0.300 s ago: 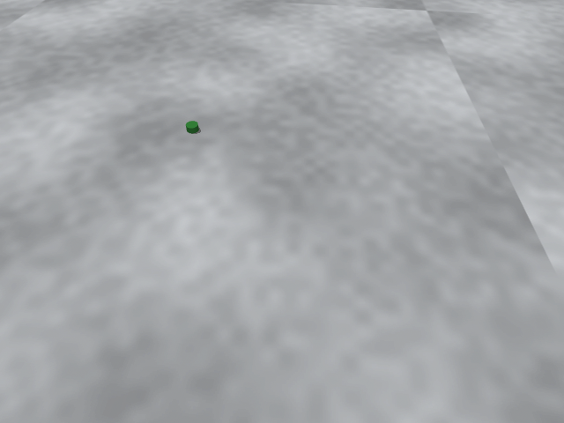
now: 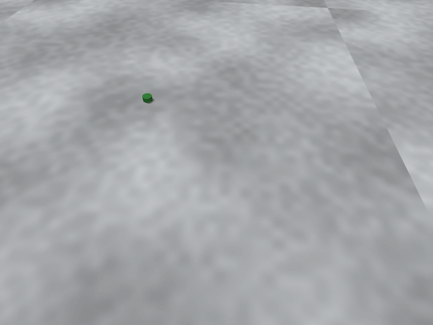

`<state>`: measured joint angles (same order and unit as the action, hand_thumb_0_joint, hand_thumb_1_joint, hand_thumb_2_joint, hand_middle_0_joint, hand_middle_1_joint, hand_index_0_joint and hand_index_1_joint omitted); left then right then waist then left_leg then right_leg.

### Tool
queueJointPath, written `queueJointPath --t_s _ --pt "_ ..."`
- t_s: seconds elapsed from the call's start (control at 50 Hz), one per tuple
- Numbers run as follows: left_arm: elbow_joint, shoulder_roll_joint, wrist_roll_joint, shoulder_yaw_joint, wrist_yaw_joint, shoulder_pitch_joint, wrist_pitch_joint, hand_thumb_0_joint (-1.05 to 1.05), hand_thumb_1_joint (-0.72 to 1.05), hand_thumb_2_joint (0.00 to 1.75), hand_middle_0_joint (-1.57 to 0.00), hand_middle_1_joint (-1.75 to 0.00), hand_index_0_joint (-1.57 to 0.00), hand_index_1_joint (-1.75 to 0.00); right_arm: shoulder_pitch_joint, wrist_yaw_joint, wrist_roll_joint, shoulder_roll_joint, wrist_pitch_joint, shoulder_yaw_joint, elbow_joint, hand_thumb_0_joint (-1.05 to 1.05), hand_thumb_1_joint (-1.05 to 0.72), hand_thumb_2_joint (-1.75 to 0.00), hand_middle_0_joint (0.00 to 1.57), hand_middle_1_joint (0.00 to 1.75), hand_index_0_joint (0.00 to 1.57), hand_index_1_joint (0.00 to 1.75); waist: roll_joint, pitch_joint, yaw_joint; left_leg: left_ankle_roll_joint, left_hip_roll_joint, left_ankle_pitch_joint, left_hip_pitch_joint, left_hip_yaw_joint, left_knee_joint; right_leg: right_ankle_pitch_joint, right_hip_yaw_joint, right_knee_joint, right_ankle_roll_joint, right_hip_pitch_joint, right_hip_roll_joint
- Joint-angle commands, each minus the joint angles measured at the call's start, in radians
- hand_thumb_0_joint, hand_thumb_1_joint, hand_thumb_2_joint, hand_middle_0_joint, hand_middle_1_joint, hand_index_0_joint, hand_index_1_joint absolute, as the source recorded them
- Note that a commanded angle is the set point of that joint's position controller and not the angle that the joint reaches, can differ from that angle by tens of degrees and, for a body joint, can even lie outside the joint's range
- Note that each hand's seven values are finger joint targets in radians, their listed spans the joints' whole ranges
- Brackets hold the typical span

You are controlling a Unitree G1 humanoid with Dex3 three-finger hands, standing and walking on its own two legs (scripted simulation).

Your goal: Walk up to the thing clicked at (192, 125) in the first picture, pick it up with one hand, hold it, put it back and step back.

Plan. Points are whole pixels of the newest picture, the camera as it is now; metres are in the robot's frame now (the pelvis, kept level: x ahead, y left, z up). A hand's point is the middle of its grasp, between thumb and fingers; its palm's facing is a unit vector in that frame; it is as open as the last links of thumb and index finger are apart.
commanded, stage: stand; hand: left
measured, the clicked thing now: (147, 98) +1.72 +0.54 -0.76
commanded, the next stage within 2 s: walk up in 0.82 s
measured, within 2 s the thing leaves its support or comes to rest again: neither
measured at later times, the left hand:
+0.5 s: hand out of the picture +0.08 +0.25 -0.16, palm faces -0.02 -0.94 -0.34, open 7.4 cm
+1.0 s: hand out of the picture +0.07 +0.29 -0.15, palm faces +0.07 -0.93 -0.36, open 7.4 cm
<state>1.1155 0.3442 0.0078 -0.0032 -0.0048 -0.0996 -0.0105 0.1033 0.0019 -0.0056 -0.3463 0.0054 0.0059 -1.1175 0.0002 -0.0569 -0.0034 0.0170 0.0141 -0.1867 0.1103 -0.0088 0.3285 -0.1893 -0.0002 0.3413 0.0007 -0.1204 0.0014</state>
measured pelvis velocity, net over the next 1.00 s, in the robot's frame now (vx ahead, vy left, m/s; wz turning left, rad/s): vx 0.02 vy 0.02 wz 0.06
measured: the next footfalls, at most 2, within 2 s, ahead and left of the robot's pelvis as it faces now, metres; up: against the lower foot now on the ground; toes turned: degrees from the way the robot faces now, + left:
left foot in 1.16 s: +0.18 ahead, +0.22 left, +0.00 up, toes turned +11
right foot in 1.62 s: +0.48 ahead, -0.03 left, +0.00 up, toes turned +3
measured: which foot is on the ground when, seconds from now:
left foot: down 0.00-0.88, up 0.90-1.00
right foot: down 0.00-1.00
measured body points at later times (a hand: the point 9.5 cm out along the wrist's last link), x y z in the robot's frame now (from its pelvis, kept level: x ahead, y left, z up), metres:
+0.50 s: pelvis +0.00 +0.00 +0.00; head +0.02 +0.00 +0.45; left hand +0.08 +0.30 -0.13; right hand +0.08 -0.30 -0.13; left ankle +0.00 +0.13 -0.75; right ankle +0.00 -0.12 -0.75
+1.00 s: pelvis +0.02 +0.02 +0.00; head +0.03 +0.02 +0.45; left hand +0.07 +0.34 -0.12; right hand +0.11 -0.31 -0.12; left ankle +0.03 +0.14 -0.71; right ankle +0.00 -0.12 -0.75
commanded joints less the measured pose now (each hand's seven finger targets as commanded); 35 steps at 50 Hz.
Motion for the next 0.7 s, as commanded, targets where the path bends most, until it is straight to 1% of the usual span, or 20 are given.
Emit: queueJointPath --t_s 0.0,0.08,0.12,0.14,0.16,0.22,0.36,0.38,0.46,0.48,0.6,0.64,0.68 --pt "-0.053 0.207 -0.002 0.039 0.014 0.028 -0.021 0.00 0.90 0.90 -0.20 -0.30 -0.20 -0.30 -0.035 0.010 -0.002 -0.212 0.026 -0.043 0.058 0.00 -0.90 -0.90 0.20 0.30 0.20 0.30 -0.007 0.084 -0.001 -0.035 0.113 0.147 -0.013 -0.081 -0.040 0.158 -0.090 -0.045 0.025 0.025 0.122" --pt "-0.054 0.210 -0.003 0.040 0.013 0.034 -0.021 0.00 0.90 0.90 -0.20 -0.30 -0.20 -0.30 -0.033 0.010 -0.003 -0.205 0.026 -0.041 0.057 0.00 -0.90 -0.90 0.20 0.30 0.20 0.30 0.000 0.087 0.001 -0.033 0.113 0.156 -0.018 -0.082 -0.042 0.161 -0.092 -0.042 0.028 0.024 0.123" --pt "-0.054 0.211 -0.001 0.040 0.014 0.029 -0.020 0.00 0.90 0.90 -0.20 -0.30 -0.20 -0.30 -0.032 0.010 -0.002 -0.210 0.024 -0.043 0.055 0.00 -0.90 -0.90 0.20 0.30 0.20 0.30 0.000 0.094 0.001 -0.037 0.114 0.151 -0.026 -0.080 -0.037 0.168 -0.094 -0.044 0.029 0.029 0.126" --pt "-0.054 0.212 -0.002 0.040 0.013 0.029 -0.020 0.00 0.90 0.90 -0.20 -0.30 -0.20 -0.30 -0.031 0.009 -0.002 -0.203 0.025 -0.041 0.057 0.00 -0.90 -0.90 0.20 0.30 0.20 0.30 0.002 0.085 0.004 -0.032 0.111 0.157 -0.019 -0.081 -0.044 0.169 -0.091 -0.042 0.030 0.022 0.122" --pt "-0.052 0.209 -0.003 0.039 0.013 0.026 -0.021 0.00 0.90 0.90 -0.20 -0.30 -0.20 -0.30 -0.036 0.009 -0.001 -0.208 0.026 -0.042 0.055 0.00 -0.90 -0.90 0.20 0.30 0.20 0.30 -0.008 0.082 0.000 -0.033 0.112 0.162 -0.025 -0.083 -0.043 0.168 -0.090 -0.046 0.028 0.018 0.121" --pt "-0.056 0.217 -0.002 0.040 0.014 0.033 -0.022 0.00 0.90 0.90 -0.20 -0.30 -0.20 -0.30 -0.028 0.010 -0.003 -0.206 0.025 -0.041 0.056 0.00 -0.90 -0.90 0.20 0.30 0.20 0.30 0.003 0.085 0.003 -0.034 0.112 0.159 -0.019 -0.080 -0.043 0.174 -0.095 -0.048 0.028 0.024 0.126" --pt "-0.055 0.212 -0.001 0.039 0.014 0.024 -0.023 0.00 0.90 0.90 -0.20 -0.30 -0.20 -0.30 -0.029 0.010 -0.003 -0.211 0.026 -0.042 0.059 0.00 -0.90 -0.90 0.20 0.30 0.20 0.30 -0.007 0.100 0.003 -0.038 0.116 0.172 -0.034 -0.076 -0.036 0.196 -0.095 -0.049 0.027 0.035 0.128" --pt "-0.056 0.216 -0.003 0.040 0.015 0.032 -0.022 0.00 0.90 0.90 -0.20 -0.30 -0.20 -0.30 -0.025 0.011 -0.003 -0.204 0.026 -0.040 0.058 0.00 -0.90 -0.90 0.20 0.30 0.20 0.30 -0.001 0.088 0.004 -0.032 0.113 0.177 -0.022 -0.079 -0.043 0.194 -0.091 -0.044 0.028 0.031 0.126" --pt "-0.054 0.211 -0.002 0.038 0.015 0.024 -0.021 0.00 0.90 0.90 -0.20 -0.30 -0.20 -0.30 -0.030 0.010 -0.001 -0.210 0.024 -0.042 0.054 0.00 -0.90 -0.90 0.20 0.30 0.20 0.30 -0.001 0.082 0.001 -0.032 0.114 0.174 -0.029 -0.081 -0.043 0.181 -0.089 -0.052 0.027 0.023 0.121" --pt "-0.057 0.214 -0.002 0.039 0.014 0.025 -0.021 0.00 0.90 0.90 -0.20 -0.30 -0.20 -0.30 -0.027 0.011 -0.003 -0.211 0.024 -0.042 0.056 0.00 -0.90 -0.90 0.20 0.30 0.20 0.30 0.000 0.092 0.001 -0.035 0.117 0.163 -0.030 -0.077 -0.041 0.179 -0.095 -0.051 0.030 0.031 0.127" --pt "-0.058 0.217 -0.002 0.040 0.016 0.024 -0.021 0.00 0.90 0.90 -0.20 -0.30 -0.20 -0.30 -0.032 0.010 -0.002 -0.209 0.026 -0.044 0.060 0.00 -0.90 -0.90 0.20 0.30 0.20 0.30 -0.001 0.093 0.002 -0.034 0.115 0.175 -0.038 -0.076 -0.044 0.193 -0.092 -0.045 0.029 0.026 0.125" --pt "-0.057 0.212 -0.002 0.037 0.015 0.019 -0.023 0.00 0.90 0.90 -0.20 -0.30 -0.20 -0.30 -0.024 0.009 -0.002 -0.210 0.025 -0.043 0.056 0.00 -0.90 -0.90 0.20 0.30 0.20 0.30 -0.001 0.086 0.002 -0.039 0.116 0.169 -0.032 -0.079 -0.042 0.197 -0.097 -0.053 0.027 0.032 0.127" --pt "-0.060 0.220 -0.001 0.041 0.016 0.022 -0.023 0.00 0.90 0.90 -0.20 -0.30 -0.20 -0.30 -0.026 0.010 -0.002 -0.209 0.026 -0.044 0.061 0.00 -0.90 -0.90 0.20 0.30 0.20 0.30 0.004 0.091 0.004 -0.036 0.115 0.177 -0.034 -0.076 -0.045 0.209 -0.095 -0.047 0.028 0.038 0.127"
